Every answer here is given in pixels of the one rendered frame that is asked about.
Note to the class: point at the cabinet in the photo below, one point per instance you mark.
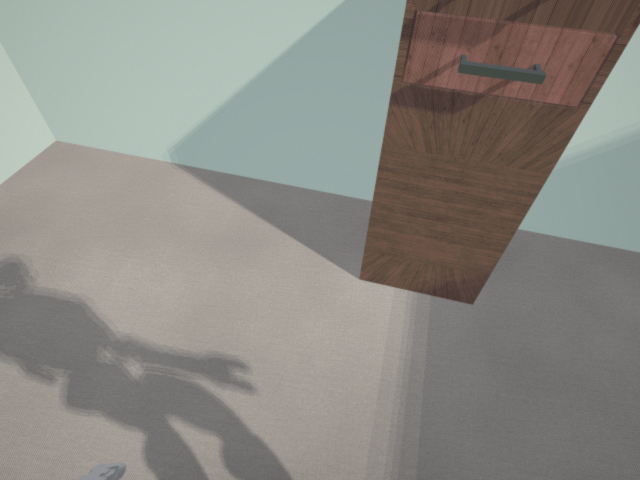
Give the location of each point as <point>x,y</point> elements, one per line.
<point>459,170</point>

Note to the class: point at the drawer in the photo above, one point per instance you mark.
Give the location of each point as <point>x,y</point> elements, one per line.
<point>569,57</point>

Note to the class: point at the handle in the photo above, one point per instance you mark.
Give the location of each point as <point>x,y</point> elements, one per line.
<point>536,75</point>

